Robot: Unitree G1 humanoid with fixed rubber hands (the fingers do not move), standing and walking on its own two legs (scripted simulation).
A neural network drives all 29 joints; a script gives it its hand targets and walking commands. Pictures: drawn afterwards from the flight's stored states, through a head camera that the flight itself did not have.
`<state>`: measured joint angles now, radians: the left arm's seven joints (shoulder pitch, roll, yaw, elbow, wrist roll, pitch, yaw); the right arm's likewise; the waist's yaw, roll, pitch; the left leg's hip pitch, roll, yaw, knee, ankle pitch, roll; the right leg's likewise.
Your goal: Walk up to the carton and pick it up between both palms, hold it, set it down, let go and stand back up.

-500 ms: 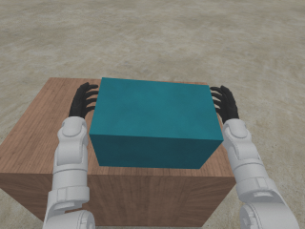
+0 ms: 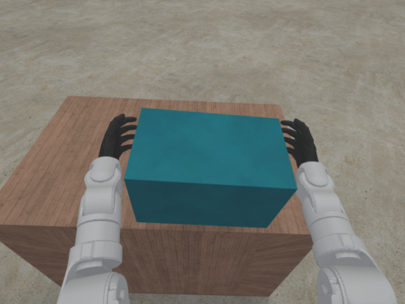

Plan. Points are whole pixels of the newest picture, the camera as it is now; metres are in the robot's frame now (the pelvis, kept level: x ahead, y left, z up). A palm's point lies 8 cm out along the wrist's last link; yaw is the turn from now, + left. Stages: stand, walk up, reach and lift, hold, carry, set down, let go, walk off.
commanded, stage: set down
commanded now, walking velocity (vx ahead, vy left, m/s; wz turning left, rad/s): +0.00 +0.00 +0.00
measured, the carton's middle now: (207, 170) +0.37 +0.00 +0.06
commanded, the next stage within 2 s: none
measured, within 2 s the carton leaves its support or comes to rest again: rests again in 1.56 s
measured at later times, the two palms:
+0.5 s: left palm (124, 159) +0.39 +0.18 +0.08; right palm (304, 163) +0.37 -0.21 +0.08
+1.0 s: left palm (130, 165) +0.40 +0.17 +0.05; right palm (301, 169) +0.38 -0.22 +0.06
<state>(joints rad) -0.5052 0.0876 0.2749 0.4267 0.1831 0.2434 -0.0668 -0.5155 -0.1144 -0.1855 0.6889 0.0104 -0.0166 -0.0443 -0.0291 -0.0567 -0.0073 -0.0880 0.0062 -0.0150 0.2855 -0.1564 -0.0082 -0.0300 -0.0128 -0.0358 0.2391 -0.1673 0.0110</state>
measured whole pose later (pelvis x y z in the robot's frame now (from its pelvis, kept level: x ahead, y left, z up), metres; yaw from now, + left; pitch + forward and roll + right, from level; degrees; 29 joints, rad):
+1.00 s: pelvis +0.01 -0.01 +0.00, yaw -1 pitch +7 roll +0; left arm -0.62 0.11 0.30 0.91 0.17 -0.13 -0.03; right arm -0.58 -0.10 -0.35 0.94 -0.13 -0.23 -0.01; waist -0.02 -0.03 -0.07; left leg -0.26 0.03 0.02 0.29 -0.15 -0.02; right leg -0.21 0.00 -0.04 0.25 -0.16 0.00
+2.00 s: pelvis +0.00 +0.00 -0.01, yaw -1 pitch +15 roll -1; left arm -0.70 0.17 0.26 1.30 0.08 -0.50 0.02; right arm -0.66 -0.11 -0.37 1.16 -0.16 -0.45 -0.02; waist -0.03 0.01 -0.13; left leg -0.48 0.03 0.02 0.37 -0.16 -0.01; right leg -0.42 0.00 -0.05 0.31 -0.15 0.00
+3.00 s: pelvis +0.00 +0.00 -0.02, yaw -4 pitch +21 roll -1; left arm -0.81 0.21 0.09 1.49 -0.11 -0.51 0.07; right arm -0.81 -0.20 -0.03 1.42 0.18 -0.45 -0.04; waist 0.00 0.00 -0.23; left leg -0.68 0.05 0.06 0.55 -0.23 0.00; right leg -0.65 0.01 -0.02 0.51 -0.22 0.01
